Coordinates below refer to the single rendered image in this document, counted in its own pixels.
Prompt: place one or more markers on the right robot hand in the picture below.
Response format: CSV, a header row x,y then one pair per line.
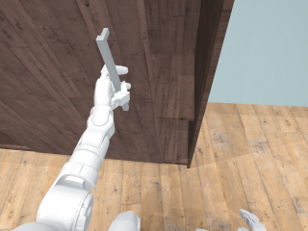
x,y
252,221

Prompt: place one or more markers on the handle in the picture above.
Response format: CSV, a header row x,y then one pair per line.
x,y
109,62

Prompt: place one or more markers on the robot left thigh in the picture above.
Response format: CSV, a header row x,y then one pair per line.
x,y
126,221

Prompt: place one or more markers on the left robot hand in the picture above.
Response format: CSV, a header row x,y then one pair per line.
x,y
105,92

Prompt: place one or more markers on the wardrobe door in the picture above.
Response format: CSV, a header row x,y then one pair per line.
x,y
50,63
5,139

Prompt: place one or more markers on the robot left upper arm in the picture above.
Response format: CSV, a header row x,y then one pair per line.
x,y
64,209

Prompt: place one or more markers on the left robot forearm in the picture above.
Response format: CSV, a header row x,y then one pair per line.
x,y
81,171

